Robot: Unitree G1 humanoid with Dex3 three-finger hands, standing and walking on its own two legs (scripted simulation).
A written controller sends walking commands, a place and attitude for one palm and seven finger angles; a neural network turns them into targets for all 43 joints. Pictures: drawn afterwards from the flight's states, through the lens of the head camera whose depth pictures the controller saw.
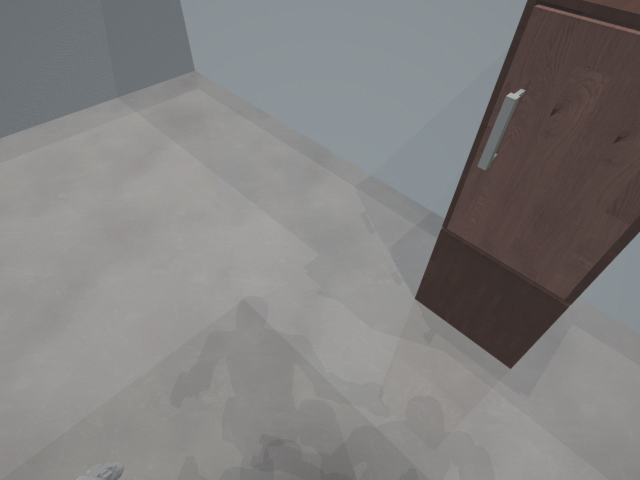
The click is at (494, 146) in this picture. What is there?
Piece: cupboard door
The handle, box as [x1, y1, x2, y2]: [477, 89, 525, 169]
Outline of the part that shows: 525,90 520,89 514,94 509,93 505,97 477,166 483,169 487,168 490,162 496,156 495,151 518,98 523,94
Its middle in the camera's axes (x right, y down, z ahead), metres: +0.40 -0.24 +0.85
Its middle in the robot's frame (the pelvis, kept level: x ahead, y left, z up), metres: +0.81 -0.36 +0.02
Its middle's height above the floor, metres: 0.79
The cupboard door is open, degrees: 0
